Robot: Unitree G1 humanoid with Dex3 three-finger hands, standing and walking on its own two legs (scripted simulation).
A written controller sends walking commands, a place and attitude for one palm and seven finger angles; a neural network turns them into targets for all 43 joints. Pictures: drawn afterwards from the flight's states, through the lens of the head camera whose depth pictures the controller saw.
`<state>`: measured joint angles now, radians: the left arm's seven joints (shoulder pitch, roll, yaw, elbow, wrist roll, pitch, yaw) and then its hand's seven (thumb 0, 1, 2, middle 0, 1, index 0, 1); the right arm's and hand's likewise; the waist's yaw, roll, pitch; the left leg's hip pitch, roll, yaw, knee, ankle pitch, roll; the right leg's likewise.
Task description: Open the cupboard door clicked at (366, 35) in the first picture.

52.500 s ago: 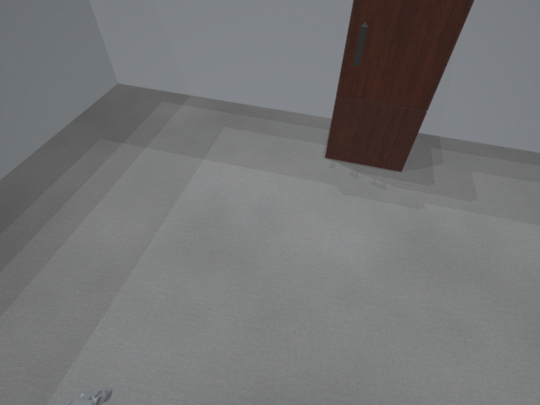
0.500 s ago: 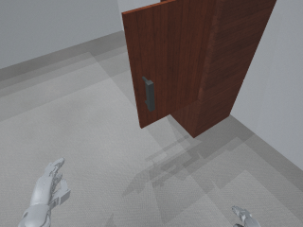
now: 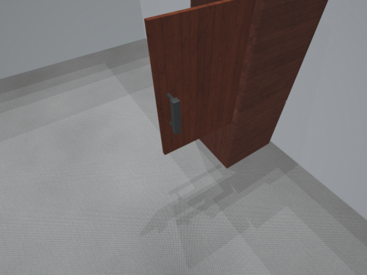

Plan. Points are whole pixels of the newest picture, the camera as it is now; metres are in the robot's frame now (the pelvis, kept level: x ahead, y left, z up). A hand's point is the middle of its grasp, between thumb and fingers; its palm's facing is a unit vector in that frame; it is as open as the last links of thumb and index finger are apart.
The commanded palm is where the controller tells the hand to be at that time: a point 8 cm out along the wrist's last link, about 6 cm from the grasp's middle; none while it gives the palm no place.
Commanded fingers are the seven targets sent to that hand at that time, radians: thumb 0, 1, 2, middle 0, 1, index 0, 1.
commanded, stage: let the arm hang, fingers relaxed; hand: left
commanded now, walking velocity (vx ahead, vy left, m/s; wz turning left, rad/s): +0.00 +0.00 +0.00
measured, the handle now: (173, 113) +0.68 +0.07 -0.09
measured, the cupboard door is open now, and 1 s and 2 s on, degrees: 88 88 88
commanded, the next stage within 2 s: look to check the result in 0.46 s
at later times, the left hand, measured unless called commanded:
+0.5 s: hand out of the picture +0.01 +0.18 -0.17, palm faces +0.03 -0.98 -0.19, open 7.4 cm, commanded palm none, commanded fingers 0.00 0.90 0.90 -0.20 -0.30 -0.20 -0.30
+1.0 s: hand out of the picture +0.07 +0.22 -0.16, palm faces +0.00 -0.97 -0.26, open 7.4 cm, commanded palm none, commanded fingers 0.00 0.90 0.90 -0.20 -0.30 -0.20 -0.30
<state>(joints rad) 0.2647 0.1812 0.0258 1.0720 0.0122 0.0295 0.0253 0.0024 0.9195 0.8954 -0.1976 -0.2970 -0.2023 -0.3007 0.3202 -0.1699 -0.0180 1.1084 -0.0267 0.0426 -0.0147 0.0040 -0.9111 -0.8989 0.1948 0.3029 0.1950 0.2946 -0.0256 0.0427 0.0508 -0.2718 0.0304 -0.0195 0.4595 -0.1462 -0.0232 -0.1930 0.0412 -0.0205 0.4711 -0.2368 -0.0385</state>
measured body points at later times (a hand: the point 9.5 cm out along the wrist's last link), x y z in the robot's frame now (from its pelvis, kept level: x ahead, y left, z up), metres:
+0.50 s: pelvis +0.01 +0.02 +0.00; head +0.02 +0.01 +0.45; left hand +0.01 +0.24 -0.16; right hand +0.01 -0.20 -0.16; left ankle +0.07 +0.13 -0.74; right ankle +0.01 -0.10 -0.74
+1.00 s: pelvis +0.03 +0.02 +0.01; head +0.05 +0.01 +0.46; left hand +0.07 +0.27 -0.14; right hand +0.05 -0.23 -0.16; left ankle +0.07 +0.13 -0.74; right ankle +0.01 -0.10 -0.74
